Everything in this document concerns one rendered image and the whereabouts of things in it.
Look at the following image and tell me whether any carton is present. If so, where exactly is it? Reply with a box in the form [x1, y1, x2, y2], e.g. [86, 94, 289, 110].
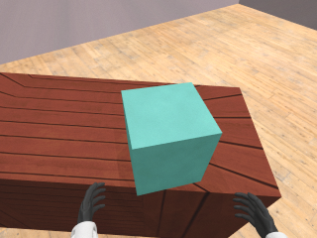
[121, 82, 223, 196]

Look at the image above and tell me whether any left robot hand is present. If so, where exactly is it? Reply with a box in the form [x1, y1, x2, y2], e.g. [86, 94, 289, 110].
[77, 182, 106, 224]

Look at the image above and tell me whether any pedestal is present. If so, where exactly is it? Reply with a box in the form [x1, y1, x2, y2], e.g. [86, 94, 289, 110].
[0, 72, 282, 238]

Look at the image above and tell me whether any robot left forearm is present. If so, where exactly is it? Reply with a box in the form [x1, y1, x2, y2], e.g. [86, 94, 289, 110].
[70, 221, 98, 238]

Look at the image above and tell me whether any right robot hand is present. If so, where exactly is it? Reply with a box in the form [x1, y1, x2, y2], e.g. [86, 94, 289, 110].
[233, 192, 278, 238]

